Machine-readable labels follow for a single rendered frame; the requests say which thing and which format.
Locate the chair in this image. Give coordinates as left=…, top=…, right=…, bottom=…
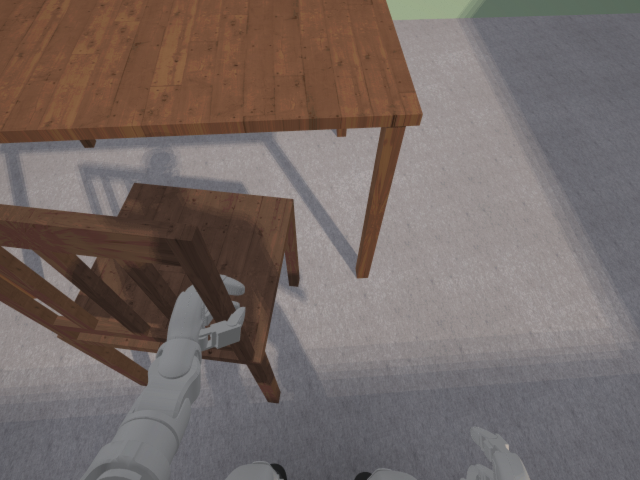
left=0, top=183, right=300, bottom=404

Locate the left robot hand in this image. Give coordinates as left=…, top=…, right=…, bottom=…
left=167, top=274, right=246, bottom=352

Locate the left robot shin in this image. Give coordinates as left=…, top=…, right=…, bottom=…
left=252, top=461, right=277, bottom=474

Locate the left robot forearm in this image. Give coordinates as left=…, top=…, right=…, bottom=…
left=80, top=338, right=202, bottom=480

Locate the table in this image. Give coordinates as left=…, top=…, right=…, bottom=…
left=0, top=0, right=423, bottom=299

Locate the right robot hand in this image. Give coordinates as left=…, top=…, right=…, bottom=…
left=460, top=426, right=530, bottom=480

